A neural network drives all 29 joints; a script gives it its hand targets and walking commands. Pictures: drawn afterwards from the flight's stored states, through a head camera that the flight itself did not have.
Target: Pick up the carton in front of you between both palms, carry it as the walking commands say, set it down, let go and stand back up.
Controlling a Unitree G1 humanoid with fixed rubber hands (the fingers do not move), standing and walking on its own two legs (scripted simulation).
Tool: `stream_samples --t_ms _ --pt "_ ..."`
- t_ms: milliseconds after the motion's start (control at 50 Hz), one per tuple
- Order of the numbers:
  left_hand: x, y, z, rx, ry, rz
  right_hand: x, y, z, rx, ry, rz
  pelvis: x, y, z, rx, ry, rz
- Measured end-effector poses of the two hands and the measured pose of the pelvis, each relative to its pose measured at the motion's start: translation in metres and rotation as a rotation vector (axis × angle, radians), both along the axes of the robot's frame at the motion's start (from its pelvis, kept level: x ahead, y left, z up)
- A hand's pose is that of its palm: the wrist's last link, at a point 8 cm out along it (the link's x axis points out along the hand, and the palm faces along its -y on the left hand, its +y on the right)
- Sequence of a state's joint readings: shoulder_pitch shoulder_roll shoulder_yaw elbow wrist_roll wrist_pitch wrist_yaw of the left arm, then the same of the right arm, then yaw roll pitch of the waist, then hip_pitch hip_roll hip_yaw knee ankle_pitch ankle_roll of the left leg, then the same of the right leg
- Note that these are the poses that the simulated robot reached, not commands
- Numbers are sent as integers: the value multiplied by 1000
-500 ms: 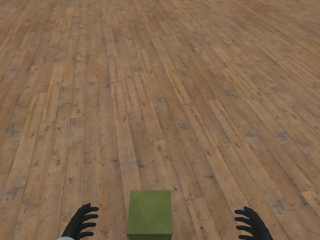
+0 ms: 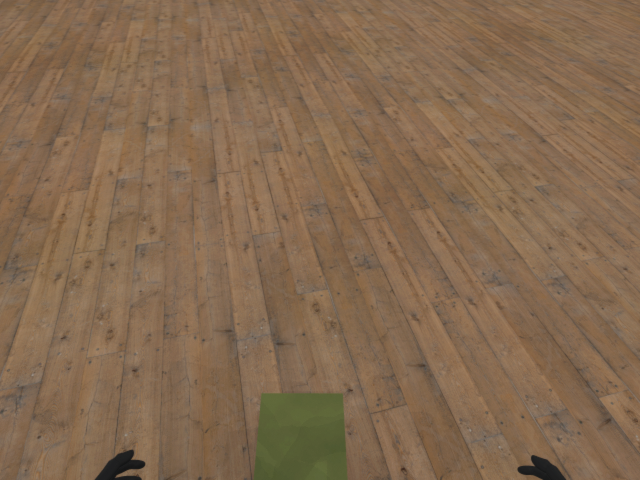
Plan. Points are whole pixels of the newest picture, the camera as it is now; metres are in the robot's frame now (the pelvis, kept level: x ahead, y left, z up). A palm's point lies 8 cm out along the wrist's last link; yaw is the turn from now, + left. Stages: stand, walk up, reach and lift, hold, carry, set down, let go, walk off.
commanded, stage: stand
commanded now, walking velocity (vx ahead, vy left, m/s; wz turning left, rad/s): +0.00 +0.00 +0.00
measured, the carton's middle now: (301, 450) +0.36 +0.05 -0.65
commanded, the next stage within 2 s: none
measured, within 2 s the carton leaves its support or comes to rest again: neither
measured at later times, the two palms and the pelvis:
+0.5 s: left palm out of the picture +0.09 +0.30 -0.10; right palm out of the picture +0.09 -0.30 -0.09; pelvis -0.01 +0.00 +0.01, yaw +0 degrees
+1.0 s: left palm out of the picture +0.06 +0.31 -0.10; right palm out of the picture +0.07 -0.31 -0.09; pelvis -0.02 +0.00 +0.01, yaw +0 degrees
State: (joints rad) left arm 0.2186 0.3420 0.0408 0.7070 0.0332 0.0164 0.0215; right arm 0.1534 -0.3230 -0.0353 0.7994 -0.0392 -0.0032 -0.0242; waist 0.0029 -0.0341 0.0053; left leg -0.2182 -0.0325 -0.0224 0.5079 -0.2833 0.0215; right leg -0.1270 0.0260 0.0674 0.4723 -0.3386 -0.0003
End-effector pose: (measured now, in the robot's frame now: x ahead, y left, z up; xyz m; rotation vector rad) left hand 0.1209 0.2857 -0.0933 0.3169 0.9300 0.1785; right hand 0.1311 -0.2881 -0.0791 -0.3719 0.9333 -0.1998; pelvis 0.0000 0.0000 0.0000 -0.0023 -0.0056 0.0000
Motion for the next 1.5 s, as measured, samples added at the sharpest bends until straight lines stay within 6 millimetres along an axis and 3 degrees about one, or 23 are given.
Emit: stream_samples --t_ms 220,820,1500 --pt "-7 8 -2 15 42 -5 -15 0 -6 5 50 -25 -2 4 2 2 -13 -4" --pt "-54 20 -6 37 157 16 -56 -15 -10 -4 151 -52 -21 3 8 0 -40 -1" --pt "-63 25 -5 44 192 39 -62 -22 -11 -12 184 -47 -25 1 10 -2 -40 10"
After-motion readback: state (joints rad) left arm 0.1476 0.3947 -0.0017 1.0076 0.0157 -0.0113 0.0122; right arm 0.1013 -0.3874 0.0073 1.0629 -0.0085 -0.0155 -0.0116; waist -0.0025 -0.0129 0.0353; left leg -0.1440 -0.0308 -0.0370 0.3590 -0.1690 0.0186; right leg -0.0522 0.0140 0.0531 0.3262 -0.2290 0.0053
